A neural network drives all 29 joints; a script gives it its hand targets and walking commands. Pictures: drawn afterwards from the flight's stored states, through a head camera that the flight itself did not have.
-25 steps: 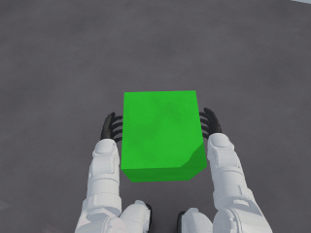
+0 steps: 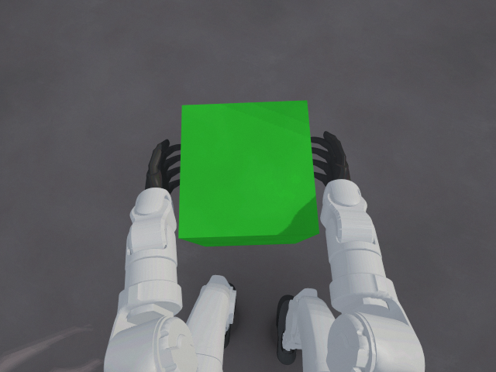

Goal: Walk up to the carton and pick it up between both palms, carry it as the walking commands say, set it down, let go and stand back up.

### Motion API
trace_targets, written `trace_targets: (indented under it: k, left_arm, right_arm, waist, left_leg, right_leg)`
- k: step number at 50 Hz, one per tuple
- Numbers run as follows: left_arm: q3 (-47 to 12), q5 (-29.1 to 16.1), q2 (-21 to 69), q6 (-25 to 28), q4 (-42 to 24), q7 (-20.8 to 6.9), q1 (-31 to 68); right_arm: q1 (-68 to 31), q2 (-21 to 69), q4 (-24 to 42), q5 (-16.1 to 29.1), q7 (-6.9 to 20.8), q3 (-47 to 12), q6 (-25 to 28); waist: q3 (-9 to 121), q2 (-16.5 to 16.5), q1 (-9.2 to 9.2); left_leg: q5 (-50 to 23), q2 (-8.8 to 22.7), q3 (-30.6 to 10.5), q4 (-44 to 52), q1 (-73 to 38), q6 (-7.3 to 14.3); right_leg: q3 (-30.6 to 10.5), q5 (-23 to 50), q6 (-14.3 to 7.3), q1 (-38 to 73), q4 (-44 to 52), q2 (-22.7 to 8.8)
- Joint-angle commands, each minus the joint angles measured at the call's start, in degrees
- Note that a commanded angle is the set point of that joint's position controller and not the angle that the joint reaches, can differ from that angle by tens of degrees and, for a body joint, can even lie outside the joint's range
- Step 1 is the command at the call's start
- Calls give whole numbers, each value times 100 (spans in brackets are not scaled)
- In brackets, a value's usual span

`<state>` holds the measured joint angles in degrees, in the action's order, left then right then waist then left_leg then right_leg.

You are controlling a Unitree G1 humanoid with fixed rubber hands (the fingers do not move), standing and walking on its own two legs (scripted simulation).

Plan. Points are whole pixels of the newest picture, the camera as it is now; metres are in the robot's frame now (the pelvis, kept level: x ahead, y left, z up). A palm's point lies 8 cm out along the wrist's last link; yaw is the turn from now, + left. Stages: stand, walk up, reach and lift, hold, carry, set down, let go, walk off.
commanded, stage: set down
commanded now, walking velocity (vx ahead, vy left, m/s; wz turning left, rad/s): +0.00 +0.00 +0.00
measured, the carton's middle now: (247, 185) +0.41 +0.06 -0.14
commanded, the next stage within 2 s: none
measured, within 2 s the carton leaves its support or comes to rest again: neither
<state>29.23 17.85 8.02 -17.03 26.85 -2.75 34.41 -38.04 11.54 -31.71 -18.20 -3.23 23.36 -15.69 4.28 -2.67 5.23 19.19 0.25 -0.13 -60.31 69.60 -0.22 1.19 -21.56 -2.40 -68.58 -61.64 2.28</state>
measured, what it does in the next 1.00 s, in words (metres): lowers itself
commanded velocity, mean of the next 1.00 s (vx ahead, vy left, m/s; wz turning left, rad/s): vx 0.00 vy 0.00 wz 0.00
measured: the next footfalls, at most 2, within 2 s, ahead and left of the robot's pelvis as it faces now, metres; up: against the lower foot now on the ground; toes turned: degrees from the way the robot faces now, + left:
none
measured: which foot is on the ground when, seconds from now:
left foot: down 0.00-1.00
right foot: down 0.00-1.00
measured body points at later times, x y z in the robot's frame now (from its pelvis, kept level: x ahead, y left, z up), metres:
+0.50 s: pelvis -0.01 +0.02 -0.08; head +0.21 +0.03 +0.31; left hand +0.41 +0.22 -0.16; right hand +0.45 -0.07 -0.15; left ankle +0.07 +0.12 -0.64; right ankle +0.06 -0.09 -0.64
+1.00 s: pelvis -0.02 +0.01 -0.15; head +0.25 +0.03 +0.21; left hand +0.43 +0.22 -0.24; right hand +0.48 -0.07 -0.24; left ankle +0.07 +0.12 -0.64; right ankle +0.06 -0.09 -0.64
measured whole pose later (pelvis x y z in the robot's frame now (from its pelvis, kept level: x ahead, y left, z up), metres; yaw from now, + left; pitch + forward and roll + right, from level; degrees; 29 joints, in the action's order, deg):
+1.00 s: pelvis -0.02 +0.01 -0.15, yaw +0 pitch +43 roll +0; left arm 28.9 13.0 1.1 -19.0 35.3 1.4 53.7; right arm -58.3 3.5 -40.7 -12.7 -5.9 24.3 -16.8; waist 7.5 -3.3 4.8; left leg 27.1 -0.9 -0.5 -93.0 109.2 -0.2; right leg 0.1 -30.2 -0.9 -107.6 -94.4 4.4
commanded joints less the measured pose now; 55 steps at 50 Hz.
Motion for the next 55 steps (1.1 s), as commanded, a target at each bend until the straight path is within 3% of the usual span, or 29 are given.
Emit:
trace_targets:
  k: [1,19,32,40,55]
  left_arm:
    - [-3297,-744,4856,108,352,-1349,3130]
    - [-3524,-1071,5015,-25,383,-1001,3984]
    - [-3317,-1120,4834,-134,689,-811,4980]
    - [-3051,-1142,4629,-117,913,-859,5330]
    - [-3074,-1402,4198,-57,908,-971,5838]
  right_arm:
    - [-2804,5301,-579,673,1297,-3181,138]
    - [-3695,5111,-849,921,1264,-3074,92]
    - [-4626,4893,-1189,1056,1180,-2709,-17]
    - [-4903,4828,-1359,1048,1048,-2493,-33]
    - [-5555,4726,-1038,1332,741,-2804,-4]
  waist:
    - [4397,40,206]
    - [5385,41,189]
    - [5639,111,154]
    - [5728,71,179]
    - [6186,-126,333]
  left_leg:
    - [-1426,-792,-83,116,-1991,94]
    - [-1486,-870,-71,-1050,-1276,-90]
    - [-937,-905,6,-1684,-905,-183]
    - [-949,-920,137,-2150,-178,-167]
    - [-1125,-904,288,-2965,836,-174]
  right_leg:
    - [-585,1305,234,1798,392,596]
    - [-286,767,241,-108,-947,872]
    - [-105,132,281,-1218,-1604,955]
    - [-102,288,322,-1300,-1998,960]
    - [-65,615,368,-1286,-2760,995]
